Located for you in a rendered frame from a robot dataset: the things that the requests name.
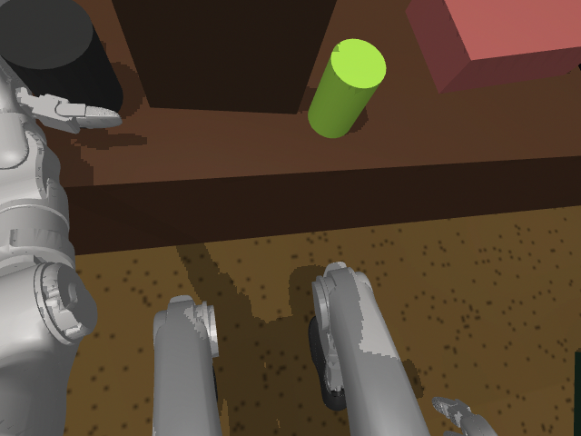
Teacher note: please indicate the left robot hand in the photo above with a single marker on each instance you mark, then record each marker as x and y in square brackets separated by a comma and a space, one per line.
[53, 111]

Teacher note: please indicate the right robot foot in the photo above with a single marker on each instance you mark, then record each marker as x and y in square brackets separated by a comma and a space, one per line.
[334, 400]

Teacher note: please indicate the left robot arm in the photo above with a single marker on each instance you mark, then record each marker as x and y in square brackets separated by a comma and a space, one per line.
[45, 309]

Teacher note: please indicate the right robot hand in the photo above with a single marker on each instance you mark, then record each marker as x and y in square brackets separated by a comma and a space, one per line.
[460, 414]

